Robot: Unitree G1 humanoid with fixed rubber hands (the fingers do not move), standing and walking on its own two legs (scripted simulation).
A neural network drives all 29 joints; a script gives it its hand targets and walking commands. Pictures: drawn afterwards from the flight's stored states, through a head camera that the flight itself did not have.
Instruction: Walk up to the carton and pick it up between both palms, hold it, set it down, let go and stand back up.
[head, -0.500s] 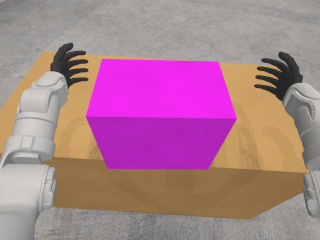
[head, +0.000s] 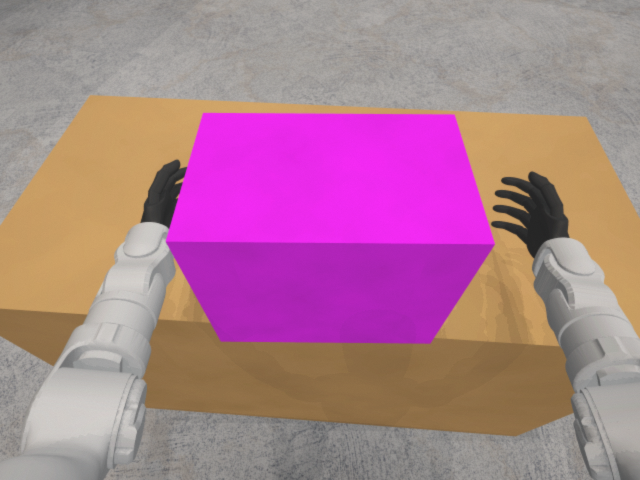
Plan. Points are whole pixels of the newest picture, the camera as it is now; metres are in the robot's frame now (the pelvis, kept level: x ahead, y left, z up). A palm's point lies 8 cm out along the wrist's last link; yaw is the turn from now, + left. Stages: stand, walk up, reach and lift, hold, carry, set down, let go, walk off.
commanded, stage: reach and lift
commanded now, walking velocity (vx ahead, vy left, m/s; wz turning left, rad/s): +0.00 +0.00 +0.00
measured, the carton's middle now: (326, 238) +0.42 +0.02 +0.04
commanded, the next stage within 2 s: none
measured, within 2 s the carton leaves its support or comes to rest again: neither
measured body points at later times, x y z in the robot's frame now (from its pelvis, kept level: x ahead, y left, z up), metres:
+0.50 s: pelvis -0.02 +0.00 -0.01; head +0.04 +0.01 +0.44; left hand +0.42 +0.23 +0.08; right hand +0.43 -0.23 +0.08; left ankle +0.02 +0.13 -0.74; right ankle -0.03 -0.11 -0.74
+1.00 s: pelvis -0.03 +0.00 -0.01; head +0.03 +0.01 +0.44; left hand +0.42 +0.21 +0.08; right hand +0.43 -0.21 +0.09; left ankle +0.02 +0.13 -0.74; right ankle -0.03 -0.11 -0.74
